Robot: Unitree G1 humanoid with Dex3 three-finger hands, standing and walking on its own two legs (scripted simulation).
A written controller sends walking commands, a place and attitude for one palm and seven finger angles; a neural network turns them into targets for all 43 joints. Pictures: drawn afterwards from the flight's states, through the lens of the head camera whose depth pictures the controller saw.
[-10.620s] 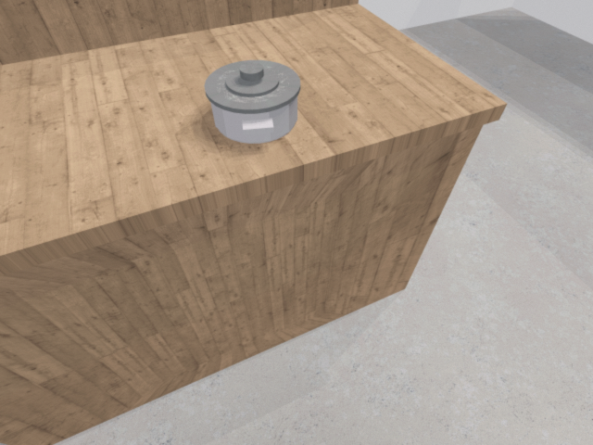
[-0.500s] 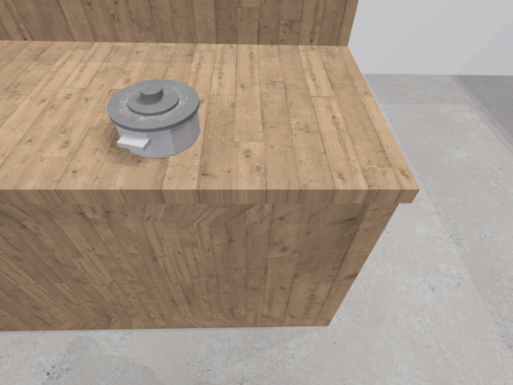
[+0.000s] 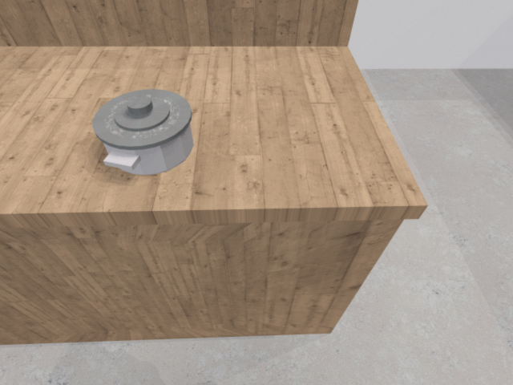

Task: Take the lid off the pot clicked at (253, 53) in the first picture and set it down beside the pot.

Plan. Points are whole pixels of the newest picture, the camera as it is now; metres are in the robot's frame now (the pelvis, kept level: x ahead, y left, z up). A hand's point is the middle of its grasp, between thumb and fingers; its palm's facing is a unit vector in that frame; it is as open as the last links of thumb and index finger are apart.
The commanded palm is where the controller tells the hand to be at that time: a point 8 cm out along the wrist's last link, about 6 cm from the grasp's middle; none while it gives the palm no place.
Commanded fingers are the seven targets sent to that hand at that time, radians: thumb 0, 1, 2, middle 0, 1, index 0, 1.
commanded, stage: look again from close up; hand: left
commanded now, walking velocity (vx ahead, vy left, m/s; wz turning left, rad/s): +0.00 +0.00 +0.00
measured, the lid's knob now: (139, 105) +0.53 +0.24 +0.16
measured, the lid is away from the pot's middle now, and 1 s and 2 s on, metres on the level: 0.00 0.00 0.00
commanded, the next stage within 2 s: shuffle to correct the standing spot in 0.54 s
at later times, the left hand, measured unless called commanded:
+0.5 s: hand out of the picture +0.02 +0.17 -0.17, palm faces +0.05 -0.98 -0.20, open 7.4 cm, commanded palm none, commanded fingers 0.00 0.90 0.90 -0.20 -0.30 -0.20 -0.30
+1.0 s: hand out of the picture -0.03 +0.23 -0.19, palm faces +0.14 -0.97 -0.19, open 7.4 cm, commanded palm none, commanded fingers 0.00 0.90 0.90 -0.20 -0.30 -0.20 -0.30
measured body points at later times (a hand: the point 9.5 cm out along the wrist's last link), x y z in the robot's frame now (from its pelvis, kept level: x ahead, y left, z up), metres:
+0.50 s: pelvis +0.02 +0.00 +0.00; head +0.03 +0.00 +0.45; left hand +0.02 +0.22 -0.16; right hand +0.01 -0.22 -0.16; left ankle -0.03 +0.11 -0.74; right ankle -0.03 -0.10 -0.74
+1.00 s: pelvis +0.02 +0.05 -0.01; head +0.03 +0.07 +0.43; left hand -0.03 +0.28 -0.18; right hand +0.07 -0.20 -0.15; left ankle +0.05 +0.17 -0.74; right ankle -0.03 -0.09 -0.74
